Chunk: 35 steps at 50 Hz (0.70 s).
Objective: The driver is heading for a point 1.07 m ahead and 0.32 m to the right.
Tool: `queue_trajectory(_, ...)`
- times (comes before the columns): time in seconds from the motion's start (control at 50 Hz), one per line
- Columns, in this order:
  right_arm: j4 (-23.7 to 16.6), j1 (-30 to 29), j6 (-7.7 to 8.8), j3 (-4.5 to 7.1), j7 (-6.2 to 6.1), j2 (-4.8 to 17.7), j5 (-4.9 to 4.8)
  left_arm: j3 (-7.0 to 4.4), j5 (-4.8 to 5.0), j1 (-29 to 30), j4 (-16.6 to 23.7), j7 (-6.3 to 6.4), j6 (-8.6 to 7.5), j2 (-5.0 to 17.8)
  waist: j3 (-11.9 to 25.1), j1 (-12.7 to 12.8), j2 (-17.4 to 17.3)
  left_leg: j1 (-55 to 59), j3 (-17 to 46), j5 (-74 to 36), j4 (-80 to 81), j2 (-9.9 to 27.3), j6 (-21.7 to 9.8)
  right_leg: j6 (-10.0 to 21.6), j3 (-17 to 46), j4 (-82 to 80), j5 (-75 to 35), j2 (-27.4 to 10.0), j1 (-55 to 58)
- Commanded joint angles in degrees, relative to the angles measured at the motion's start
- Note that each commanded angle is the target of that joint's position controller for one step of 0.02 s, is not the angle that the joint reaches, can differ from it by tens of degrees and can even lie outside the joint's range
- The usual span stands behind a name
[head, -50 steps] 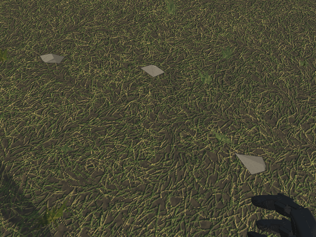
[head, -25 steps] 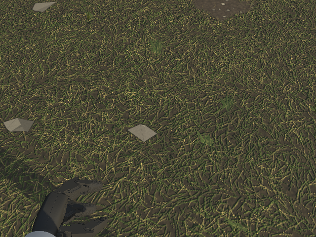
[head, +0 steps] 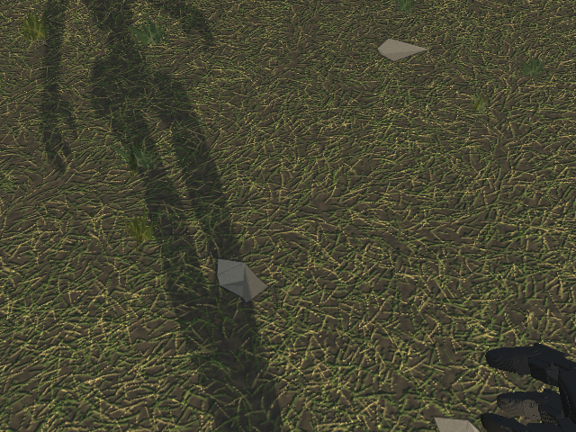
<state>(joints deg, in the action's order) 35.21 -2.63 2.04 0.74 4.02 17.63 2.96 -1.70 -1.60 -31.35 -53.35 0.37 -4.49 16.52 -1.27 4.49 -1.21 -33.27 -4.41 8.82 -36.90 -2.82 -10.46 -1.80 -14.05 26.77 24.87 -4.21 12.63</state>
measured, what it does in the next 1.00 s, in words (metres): walks ahead, turning right: right foot, then left foot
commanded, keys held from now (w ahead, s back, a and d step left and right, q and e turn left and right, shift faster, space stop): w+e+shift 0.62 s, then e+shift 0.12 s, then shift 0.26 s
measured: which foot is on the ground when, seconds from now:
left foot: down 0.00-0.44, up 0.46-0.82, down 0.84-1.00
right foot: down 0.00-0.00, up 0.02-0.42, down 0.44-0.84, up 0.86-1.00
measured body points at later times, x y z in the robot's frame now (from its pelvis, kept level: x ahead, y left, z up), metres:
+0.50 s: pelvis +0.48 -0.06 -0.01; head +0.50 -0.07 +0.44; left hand +0.66 +0.18 -0.12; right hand +0.47 -0.34 -0.13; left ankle +0.25 +0.09 -0.56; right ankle +0.57 -0.10 -0.70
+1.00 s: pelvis +0.86 -0.15 +0.02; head +0.89 -0.19 +0.47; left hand +1.13 +0.00 -0.08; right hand +0.84 -0.46 -0.07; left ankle +1.02 -0.14 -0.70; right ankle +0.69 -0.18 -0.58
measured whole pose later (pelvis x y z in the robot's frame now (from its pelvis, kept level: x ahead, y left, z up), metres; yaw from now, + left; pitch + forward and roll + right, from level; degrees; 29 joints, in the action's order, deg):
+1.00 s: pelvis +0.86 -0.15 +0.02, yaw -41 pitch +1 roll +1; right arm 37.7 5.7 4.2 1.1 0.1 15.3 1.4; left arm -3.0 0.9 -12.5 -40.7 1.8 1.2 18.0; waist -5.2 0.7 -0.3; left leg -25.2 1.8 3.3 -27.3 -3.4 -1.3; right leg -3.4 7.4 80.5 28.6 4.4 -27.2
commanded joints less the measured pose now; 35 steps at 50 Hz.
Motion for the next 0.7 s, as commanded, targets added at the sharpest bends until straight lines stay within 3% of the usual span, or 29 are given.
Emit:
queue_trajectory(0.02,4.36,26.57,-0.55,5.89,-2.9,17.98,0.94,-0.15,1.97,-1.05,9.88,-0.47,-0.49,3.34,24.3,-9.46,-14.99,64.59,41.35,13.37,6.86,24.86,-7.47,4.66,10.36,62.74,5.38,3.44,-49.71)
queue_trajectory(0.04,3.59,28.31,-0.72,6.15,-3.42,15.92,-0.08,-1.13,2.24,8.38,11.49,-0.04,-1.12,9.23,26.05,-15.36,-2.77,60.58,46.45,16.4,15.97,24.33,-6.68,6.17,20.23,65.73,-0.56,4.66,-55.01)
queue_trajectory(0.06,5.93,25.37,0.03,5.62,-4.13,13.89,-0.01,-1.02,2.75,12.39,12.31,-0.08,-1.31,8.04,12.27,-12.33,-1.26,50.01,36.96,12.03,18.33,22.9,-5.59,6.14,19.29,62.22,-5.51,2.03,-58.7)
queue_trajectory(0.08,6.93,22.55,0.91,4.62,-3.99,9.84,-0.04,-0.55,2.25,11.53,11.18,-0.45,-1.07,6.71,4.13,-8.64,2.48,38.52,30.33,6.93,20.26,20.8,-3.69,6.19,18.48,55.71,-8.1,-0.98,-56.05)
queue_trajectory(0.12,7.55,19.52,2.72,3.27,-3.75,5.28,-0.4,-0.31,0.83,7.8,8.21,-1.33,1.53,4.52,-0.25,-3.85,1.63,25.05,19.57,2.19,23.89,17.05,-0.45,5.55,19.42,49.67,-9.6,-3.48,-47.34)
queue_trajectory(0.14,8.05,19.12,3.38,2.92,-3.63,4.12,-0.96,-0.33,0.61,6.57,7.44,-1.99,2.69,3.46,-0.38,-2.46,-0.31,22.66,16.75,4.75,26.72,16.53,0.06,5.08,19.31,47.97,-9.62,-3.92,-46.13)
queue_trajectory(0.18,9.59,20.03,4.91,2.75,-3.13,3.12,-1.88,-0.55,0.65,11.85,8.34,-2.79,3.72,2.5,-4.54,-2.81,-0.69,21.64,9.54,-1.6,30.64,14.7,2.09,4.98,18.4,43.84,-14.08,-4.82,-50.29)
queue_trajectory(0.22,10.54,20.49,5.68,2.6,-2.78,2.41,-1.9,-0.28,1.17,18.7,10.74,-3.16,3.49,1.23,-7.23,-3.45,-1.25,21.71,0.59,-12.28,32.46,11.05,4.49,5.45,15.7,36.42,-21.45,-3.85,-52.89)
queue_trajectory(0.26,10.97,20.45,6.13,2.3,-2.91,1.96,-1.99,0.13,1.67,21.77,11.62,-3.78,2.86,0.41,-6.46,-3.46,-1.4,23.53,-6.26,-23.43,32.37,8.54,6.57,6.59,11.34,28.68,-28.97,-1.89,-51.13)
queue_trajectory(0.3,11.51,21.56,6.45,2.27,-3.63,3.11,-2.51,0.59,1.45,26.12,13.2,-4.72,2.38,0.21,-6.91,-3.97,-0.33,26.27,-9.32,-31.52,33.44,9.77,7.52,8.23,7.58,19.36,-34.19,-0.66,-48.08)
queue_trajectory(0.34,12.02,23.1,6.38,2.52,-4.76,5.43,-2.68,0.47,1.08,26.58,13.24,-5.12,2.31,1.08,-4.73,-3.38,-0.89,32.56,-10.9,-49.65,30.39,11.04,8.91,9.94,3.8,13.56,-37.02,3.53,-43.14)
queue_trajectory(0.36,11.84,23.28,5.74,2.93,-5.49,7.3,-2.44,0.08,1.06,23.95,12.42,-5.01,2.49,2.46,-2.08,-1.74,-2.4,36.64,-11.08,-61.2,25.76,11.83,9.66,10.59,2.41,12.93,-34.59,6.04,-40.31)
queue_trajectory(0.38,11.31,22.29,4.73,3.53,-6.27,9.44,-1.93,-0.51,1.21,18.95,11.16,-4.69,2.81,4.21,1.18,1.3,-4.5,39.07,-10.84,-71.24,18.76,12.97,10.18,11.18,1.77,13.39,-30.12,8.25,-35.52)
queue_trajectory(0.4,10.48,20.05,3.46,4.13,-6.81,11.21,-1.33,-1.51,1.33,10.61,9.11,-4.24,3.13,6.6,5.19,6.02,-5.92,38.74,-10.37,-77.48,7.76,14.17,10.18,12.26,2.23,14.53,-25.12,10.09,-27.46)
queue_trajectory(0.42,9.24,16.65,2.23,4.53,-7.0,12.13,-0.69,-3.02,1.19,-1.06,5.8,-3.54,3.44,9.37,9.67,11.71,-5.71,34.71,-8.99,-76.23,-7.94,15.04,9.55,14.37,4.8,14.62,-19.74,10.45,-16.53)
queue_trajectory(0.44,9.1,14.0,1.49,4.68,-6.36,11.76,-0.62,-4.83,1.41,-9.47,3.65,-2.32,3.69,11.92,10.95,16.08,-1.5,26.48,-9.59,-55.14,-31.92,10.89,9.14,17.7,10.18,9.58,-15.61,8.77,-6.81)
queue_trajectory(0.46,6.91,11.96,2.58,1.97,-4.73,1.55,0.32,-5.63,2.45,-3.26,3.35,-1.47,4.38,13.87,3.46,8.47,15.37,4.6,-6.54,13.36,-54.3,-1.18,9.78,19.48,21.64,11.12,-22.46,3.32,-2.99)
queue_trajectory(0.48,0.48,18.68,3.91,0.9,-4.3,0.66,-1.66,-6.58,0.54,2.09,6.39,-1.53,4.7,19.55,14.81,0.76,19.95,-15.11,6.08,21.66,-66.16,-3.5,12.05,32.84,54.46,-1.21,-9.96,-7.61,10.86)
queue_trajectory(0.5,0.35,15.86,5.47,0.28,-4.36,3.37,-0.53,-6.32,0.51,4.36,8.66,-1.2,4.5,15.72,13.56,2.13,6.07,-17.96,11.11,16.18,-60.47,0.41,10.22,30.69,63.74,-12.46,2.16,-10.65,7.98)
queue_trajectory(0.52,0.69,13.57,6.08,0.49,-4.15,5.11,-0.67,-5.26,0.44,5.66,7.75,-0.78,4.24,11.22,4.93,-0.49,-2.75,-15.91,11.32,11.37,-52.15,3.53,9.84,26.74,59.74,-15.14,3.79,-9.36,-2.94)
queue_trajectory(0.54,0.33,11.92,5.7,0.25,-4.22,4.56,0.05,-4.76,0.62,7.0,6.93,-0.67,3.6,9.84,0.53,-3.28,-5.49,-12.24,10.8,10.87,-46.01,5.72,10.43,24.43,54.4,-15.18,-1.62,-6.93,-12.19)
queue_trajectory(0.56,0.45,12.06,4.43,-0.09,-4.25,4.25,1.15,-4.5,0.78,8.31,7.54,-0.36,2.6,9.9,-1.03,-4.96,-6.14,-8.49,10.71,11.31,-42.81,6.92,11.33,23.4,49.44,-14.81,-7.15,-4.32,-18.6)
queue_trajectory(0.6,0.12,12.14,1.71,-0.68,-3.99,3.4,1.66,-3.88,1.29,9.51,7.75,-0.45,1.0,9.17,-3.16,-7.16,-4.72,-2.92,9.03,12.0,-34.18,9.22,13.34,22.35,41.95,-16.44,-11.77,0.12,-29.48)
queue_trajectory(0.62,-1.22,9.33,1.21,-0.98,-3.74,3.13,1.53,-4.1,1.43,9.54,8.12,-0.62,0.33,10.0,-3.97,-6.59,-4.02,-1.29,7.45,10.09,-28.62,9.66,14.01,22.18,39.18,-17.68,-14.49,1.97,-32.72)
queue_trajectory(0.66,-4.21,2.55,1.59,-1.71,-3.26,1.77,0.43,-4.37,1.56,9.05,8.05,-0.49,0.09,10.39,-6.61,-4.8,-2.65,1.49,4.46,0.61,-16.62,8.36,14.96,19.83,34.61,-15.94,-36.3,4.85,-35.67)
queue_trajectory(0.7,-5.28,-0.09,1.97,-2.38,-3.22,-0.1,-0.41,-4.99,2.4,6.37,7.19,-0.7,0.89,10.75,-3.21,-1.75,-0.36,5.84,1.8,-10.21,-5.54,4.26,13.69,14.41,30.45,-10.04,-51.88,8.21,-31.85)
